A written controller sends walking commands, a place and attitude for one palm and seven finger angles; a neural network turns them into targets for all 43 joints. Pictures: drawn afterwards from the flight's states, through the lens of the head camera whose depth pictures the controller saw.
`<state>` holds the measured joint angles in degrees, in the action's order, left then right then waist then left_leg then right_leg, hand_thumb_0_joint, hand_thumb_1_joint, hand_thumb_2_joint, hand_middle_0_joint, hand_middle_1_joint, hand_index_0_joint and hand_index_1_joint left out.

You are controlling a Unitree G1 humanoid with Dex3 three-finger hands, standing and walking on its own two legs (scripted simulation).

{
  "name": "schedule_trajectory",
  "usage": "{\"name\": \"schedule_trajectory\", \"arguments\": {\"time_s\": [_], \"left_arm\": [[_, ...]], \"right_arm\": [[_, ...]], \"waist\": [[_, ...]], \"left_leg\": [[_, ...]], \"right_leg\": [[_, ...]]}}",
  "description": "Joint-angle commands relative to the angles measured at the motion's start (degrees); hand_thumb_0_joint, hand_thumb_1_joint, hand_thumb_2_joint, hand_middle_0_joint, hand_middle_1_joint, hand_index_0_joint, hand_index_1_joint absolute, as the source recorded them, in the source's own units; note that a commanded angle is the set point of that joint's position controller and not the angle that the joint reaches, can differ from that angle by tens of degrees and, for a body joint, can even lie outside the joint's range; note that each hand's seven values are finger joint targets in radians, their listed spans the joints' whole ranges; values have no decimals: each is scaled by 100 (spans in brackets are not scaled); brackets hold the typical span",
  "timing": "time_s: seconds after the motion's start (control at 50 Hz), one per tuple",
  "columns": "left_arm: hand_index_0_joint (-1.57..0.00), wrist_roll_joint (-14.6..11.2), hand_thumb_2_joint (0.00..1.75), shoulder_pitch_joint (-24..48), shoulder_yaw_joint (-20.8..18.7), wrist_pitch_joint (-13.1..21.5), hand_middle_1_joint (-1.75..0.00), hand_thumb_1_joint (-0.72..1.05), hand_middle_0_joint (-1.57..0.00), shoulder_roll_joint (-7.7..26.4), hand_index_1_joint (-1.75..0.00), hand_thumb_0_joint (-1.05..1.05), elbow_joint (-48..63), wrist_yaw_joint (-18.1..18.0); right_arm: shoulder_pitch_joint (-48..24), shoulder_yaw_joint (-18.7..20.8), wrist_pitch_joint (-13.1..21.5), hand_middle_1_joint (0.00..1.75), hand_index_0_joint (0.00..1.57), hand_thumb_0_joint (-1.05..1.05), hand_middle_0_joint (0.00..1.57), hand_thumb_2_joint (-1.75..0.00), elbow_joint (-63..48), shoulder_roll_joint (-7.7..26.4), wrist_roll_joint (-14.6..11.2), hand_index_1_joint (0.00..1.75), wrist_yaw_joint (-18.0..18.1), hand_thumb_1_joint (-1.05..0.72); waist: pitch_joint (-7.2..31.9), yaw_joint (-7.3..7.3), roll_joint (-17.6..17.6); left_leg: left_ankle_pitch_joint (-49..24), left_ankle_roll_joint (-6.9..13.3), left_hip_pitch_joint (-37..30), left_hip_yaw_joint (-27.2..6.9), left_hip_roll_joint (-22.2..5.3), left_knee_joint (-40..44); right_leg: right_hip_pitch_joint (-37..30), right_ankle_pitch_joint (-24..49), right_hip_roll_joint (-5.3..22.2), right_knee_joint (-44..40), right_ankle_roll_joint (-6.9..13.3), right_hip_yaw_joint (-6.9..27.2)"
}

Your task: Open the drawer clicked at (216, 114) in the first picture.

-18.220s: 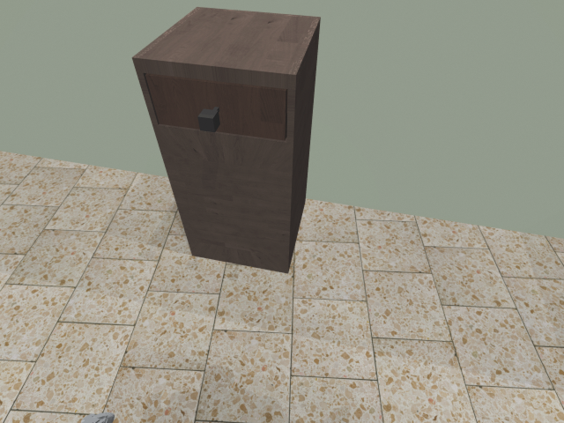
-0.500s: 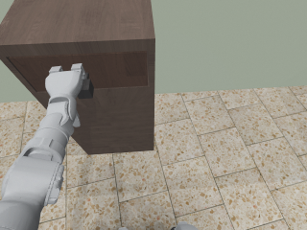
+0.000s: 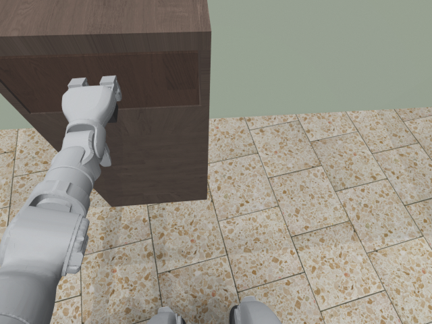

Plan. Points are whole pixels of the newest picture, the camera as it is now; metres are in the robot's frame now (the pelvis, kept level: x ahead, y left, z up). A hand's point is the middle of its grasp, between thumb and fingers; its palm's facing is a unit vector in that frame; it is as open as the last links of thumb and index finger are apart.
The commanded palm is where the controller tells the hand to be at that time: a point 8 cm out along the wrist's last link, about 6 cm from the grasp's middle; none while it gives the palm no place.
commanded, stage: lower the fingers behind the handle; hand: left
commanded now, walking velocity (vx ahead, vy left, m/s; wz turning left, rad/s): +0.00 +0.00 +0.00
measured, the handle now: (105, 100) +0.56 +0.18 +0.03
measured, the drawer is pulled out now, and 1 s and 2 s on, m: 0.00 0.00 0.02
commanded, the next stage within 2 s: close the thumb around the handle in 0.44 s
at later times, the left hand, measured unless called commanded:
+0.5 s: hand (103, 122) +0.51 +0.19 +0.01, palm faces -0.06 -0.03 -1.00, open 14.0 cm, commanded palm +0.49 +0.18 +0.06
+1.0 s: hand (101, 123) +0.50 +0.19 +0.02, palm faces -0.05 -0.02 -1.00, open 8.5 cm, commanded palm +0.48 +0.18 +0.06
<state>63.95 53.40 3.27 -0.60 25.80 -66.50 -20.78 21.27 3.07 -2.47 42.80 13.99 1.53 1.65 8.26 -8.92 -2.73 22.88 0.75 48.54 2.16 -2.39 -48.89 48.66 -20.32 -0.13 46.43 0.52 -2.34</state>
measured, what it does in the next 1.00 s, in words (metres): stands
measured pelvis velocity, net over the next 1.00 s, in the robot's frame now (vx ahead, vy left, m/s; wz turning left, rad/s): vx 0.01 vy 0.00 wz -0.01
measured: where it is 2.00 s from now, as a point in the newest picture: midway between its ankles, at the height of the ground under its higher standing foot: outside the picture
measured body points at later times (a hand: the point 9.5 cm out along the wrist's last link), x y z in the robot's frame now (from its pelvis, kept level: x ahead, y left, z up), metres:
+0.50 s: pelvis +0.01 +0.00 +0.00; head +0.12 +0.00 +0.43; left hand +0.51 +0.19 +0.07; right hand +0.00 -0.27 -0.13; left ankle -0.01 +0.11 -0.69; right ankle +0.01 -0.12 -0.69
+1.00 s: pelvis +0.01 +0.00 +0.00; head +0.12 +0.00 +0.44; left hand +0.50 +0.19 +0.07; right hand +0.01 -0.27 -0.13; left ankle -0.01 +0.11 -0.69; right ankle +0.01 -0.12 -0.69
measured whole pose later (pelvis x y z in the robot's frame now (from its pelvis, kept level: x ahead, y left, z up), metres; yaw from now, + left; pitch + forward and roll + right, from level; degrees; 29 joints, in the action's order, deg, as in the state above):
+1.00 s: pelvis +0.01 +0.00 +0.00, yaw +0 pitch +22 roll -1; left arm 63.2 49.1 3.4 -0.6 24.1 -62.6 -20.6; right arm 20.7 3.7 -3.5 42.0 13.8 1.5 1.1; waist 9.0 -7.8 -3.2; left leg 24.0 0.8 46.2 2.4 -2.5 -48.6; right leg 46.4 -21.2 -0.4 45.9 0.4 -1.9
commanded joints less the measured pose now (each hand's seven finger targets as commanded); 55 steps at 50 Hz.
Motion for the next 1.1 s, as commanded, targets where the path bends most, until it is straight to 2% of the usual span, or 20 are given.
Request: {"name": "schedule_trajectory", "arguments": {"time_s": [0.0,0.02,0.08,0.1,0.14,0.2,0.26,0.3,0.32,0.4,0.44,0.52,0.54,0.58,0.68,0.74,0.86,0.96,1.02,1.08], "left_arm": [[-30,28,30,2424,-124,-58,-120,-50,-30,1159,-120,0,775,-105],[-30,-37,30,2396,-27,-26,-120,-50,-30,1026,-120,0,741,-67],[-30,-77,30,2466,-258,85,-120,-50,-30,1363,-120,0,986,26],[-30,-75,30,2405,-187,136,-120,-50,-30,1229,-120,0,1148,49],[-30,-63,30,2266,-100,183,-120,-50,-30,1053,-120,0,1150,44],[-30,-84,30,2128,-211,195,-120,-50,-30,1152,-120,0,986,6],[-30,-79,30,2375,-129,227,-120,-50,-30,1045,-120,0,1134,-53],[-30,-39,30,2255,-294,219,-120,-50,-30,1261,-120,0,1166,-105],[-30,-36,30,2193,-161,186,-120,-50,-30,1074,-120,0,1101,-112],[-30,-56,30,2093,-335,143,-120,-50,-30,1221,-120,0,1271,-160],[-30,-72,30,2022,-209,102,-120,-50,-30,1027,-120,0,1278,-163],[-30,-45,30,2084,-183,62,-120,-50,-30,1026,-120,0,1282,-186],[-30,-42,32,1925,-362,38,-121,-44,-30,1216,-121,0,1250,-190],[-31,-69,37,1908,-332,60,-122,-33,-31,1155,-122,0,1352,-176],[-33,-56,49,1816,-216,81,-125,-5,-33,1039,-125,0,1263,-145],[-34,-19,56,1824,-272,97,-127,12,-34,1087,-127,0,1391,-166],[-37,-47,71,2037,-149,85,-130,45,-37,892,-130,0,1393,-183],[-39,-40,83,1948,-157,49,-133,73,-39,894,-133,0,1414,-171],[-40,-23,90,1935,-57,20,-135,90,-40,796,-135,0,1251,-171],[-40,4,90,2142,-99,91,-135,90,-40,869,-135,0,1508,-198]], "right_arm": [[965,314,31,30,20,0,20,-90,-231,980,-3,30,77,-90],[940,294,52,30,20,0,20,-90,-268,956,8,30,80,-90],[988,293,35,30,20,0,20,-90,-313,976,8,30,105,-90],[1002,317,39,30,20,0,20,-90,-344,944,4,30,101,-90],[981,321,40,30,20,0,20,-90,-345,922,5,30,83,-90],[1002,323,33,30,20,0,20,-90,-317,961,-8,30,76,-90],[987,336,52,30,20,0,20,-90,-320,952,6,30,72,-90],[1012,339,34,30,20,0,20,-90,-295,963,5,30,65,-90],[1002,338,31,30,20,0,20,-90,-310,945,19,30,63,-90],[1004,355,-5,30,20,0,20,-90,-301,953,26,30,29,-90],[971,361,-15,30,20,0,20,-90,-314,930,21,30,10,-90],[924,355,-27,30,20,0,20,-90,-300,937,18,30,16,-90],[928,359,-46,30,20,0,20,-90,-301,958,11,30,12,-90],[908,356,-54,30,20,0,20,-90,-337,938,33,30,18,-90],[854,355,-72,30,20,0,20,-90,-357,936,0,30,26,-90],[854,371,-61,30,20,0,20,-90,-352,927,-5,30,13,-90],[866,398,-61,30,20,0,20,-90,-323,922,15,30,1,-90],[851,394,-64,30,20,0,20,-90,-331,915,14,30,-5,-90],[837,379,-40,30,20,0,20,-90,-320,910,-2,30,-2,-90],[848,401,-17,30,20,0,20,-90,-326,898,9,30,14,-90]], "waist": [[2368,-149,-211],[2299,-162,-192],[2589,-110,-187],[2759,-71,-300],[2636,-61,-346],[2344,-93,-3],[2413,-140,-111],[2584,-50,-203],[2564,-74,-162],[2762,20,-223],[2731,4,-222],[2497,-23,-205],[2563,56,-134],[2703,66,-201],[2421,19,16],[2487,87,-190],[2504,-22,-135],[2612,34,-177],[2319,-13,-41],[2562,-1,-227]], "left_leg": [[-2005,175,-1588,-125,295,294],[-1923,191,-1517,-102,316,293],[-2119,203,-1568,-109,307,260],[-2281,193,-1696,-110,307,232],[-2343,178,-1741,-110,287,219],[-2090,194,-1524,-139,278,252],[-2141,195,-1618,-137,278,251],[-2259,179,-1678,-141,273,233],[-2370,184,-1689,-123,284,213],[-2671,161,-1818,-125,271,204],[-2690,158,-1869,-108,269,219],[-2637,165,-1839,-104,263,273],[-2660,160,-1832,-104,262,281],[-2883,166,-1944,-104,263,266],[-2565,174,-1768,-84,284,330],[-2702,151,-1906,-101,271,327],[-2779,151,-2016,-132,249,288],[-2840,144,-2051,-149,257,285],[-2516,160,-1863,-127,266,330],[-2637,166,-2026,-125,261,305]], "right_leg": [[-1202,1718,-316,-459,94,62],[-1223,1676,-315,-493,88,65],[-1448,1918,-303,-416,84,88],[-1480,2044,-315,-389,92,98],[-1356,2013,-326,-397,98,66],[-1292,1818,-334,-422,83,52],[-1239,1820,-327,-417,98,48],[-1297,1902,-325,-362,103,50],[-1325,2003,-328,-371,96,50],[-1475,2256,-327,-331,94,46],[-1485,2271,-332,-376,87,34],[-1437,2210,-328,-424,90,28],[-1535,2252,-332,-399,97,37],[-1619,2414,-324,-395,91,47],[-1615,2268,-322,-466,85,49],[-1546,2252,-322,-423,113,37],[-1419,2219,-333,-425,106,24],[-1479,2265,-341,-403,116,30],[-1403,2065,-341,-465,101,19],[-1426,2136,-327,-447,106,55]]}}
